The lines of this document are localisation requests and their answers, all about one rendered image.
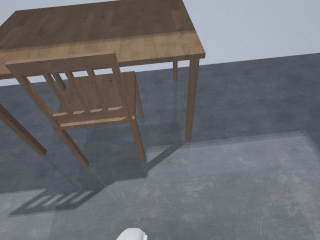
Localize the table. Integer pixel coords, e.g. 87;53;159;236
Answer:
0;0;206;156

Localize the chair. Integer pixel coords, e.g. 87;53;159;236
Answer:
5;50;146;167

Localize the left robot thigh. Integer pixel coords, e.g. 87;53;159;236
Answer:
116;228;148;240

